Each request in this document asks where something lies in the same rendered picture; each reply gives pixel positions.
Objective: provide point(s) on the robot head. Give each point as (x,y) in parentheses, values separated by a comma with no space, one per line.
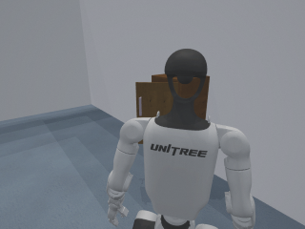
(185,64)

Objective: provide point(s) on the right robot forearm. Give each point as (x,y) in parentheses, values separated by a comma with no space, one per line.
(245,223)

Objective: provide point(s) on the robot torso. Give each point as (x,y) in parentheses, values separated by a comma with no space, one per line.
(179,171)

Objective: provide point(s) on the cupboard door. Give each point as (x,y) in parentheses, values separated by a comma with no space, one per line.
(155,97)

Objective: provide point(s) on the handle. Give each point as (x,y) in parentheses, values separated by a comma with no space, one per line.
(140,105)

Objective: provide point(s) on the robot left upper arm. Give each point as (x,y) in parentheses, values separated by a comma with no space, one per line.
(127,148)

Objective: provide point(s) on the left robot hand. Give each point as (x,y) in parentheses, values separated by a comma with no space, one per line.
(112,215)

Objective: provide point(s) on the robot right upper arm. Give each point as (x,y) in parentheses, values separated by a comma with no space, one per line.
(236,146)

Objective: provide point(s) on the left robot forearm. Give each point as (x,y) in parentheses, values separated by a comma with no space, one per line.
(116,198)

